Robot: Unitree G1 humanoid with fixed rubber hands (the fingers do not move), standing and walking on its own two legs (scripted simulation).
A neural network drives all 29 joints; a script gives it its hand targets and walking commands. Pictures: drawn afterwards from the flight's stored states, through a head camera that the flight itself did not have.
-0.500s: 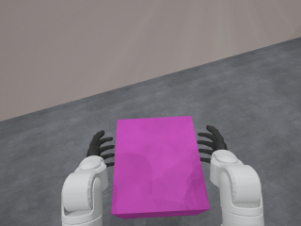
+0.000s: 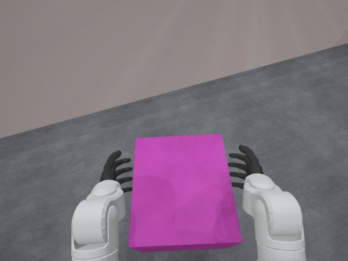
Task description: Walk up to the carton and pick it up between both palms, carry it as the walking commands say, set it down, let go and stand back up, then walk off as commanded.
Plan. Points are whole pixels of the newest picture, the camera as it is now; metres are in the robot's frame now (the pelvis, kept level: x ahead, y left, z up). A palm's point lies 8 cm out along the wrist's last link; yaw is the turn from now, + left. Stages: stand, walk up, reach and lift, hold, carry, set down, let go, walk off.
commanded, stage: carry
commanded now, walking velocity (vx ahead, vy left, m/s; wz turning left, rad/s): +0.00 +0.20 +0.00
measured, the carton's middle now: (181, 193) +0.29 +0.00 +0.01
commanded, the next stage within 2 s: none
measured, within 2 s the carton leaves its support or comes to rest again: neither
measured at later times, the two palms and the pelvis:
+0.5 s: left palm (112, 187) +0.26 +0.14 +0.11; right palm (255, 179) +0.26 -0.15 +0.11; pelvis +0.00 -0.01 +0.00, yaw +0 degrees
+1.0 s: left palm (133, 175) +0.29 +0.10 +0.10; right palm (270, 171) +0.29 -0.19 +0.10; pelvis +0.02 -0.04 +0.01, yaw -1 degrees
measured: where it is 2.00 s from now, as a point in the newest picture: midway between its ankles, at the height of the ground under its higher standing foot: outside the picture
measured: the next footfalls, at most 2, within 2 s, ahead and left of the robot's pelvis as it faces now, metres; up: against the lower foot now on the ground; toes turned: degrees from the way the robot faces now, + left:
none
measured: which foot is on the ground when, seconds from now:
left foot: down 0.00-1.00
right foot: down 0.00-1.00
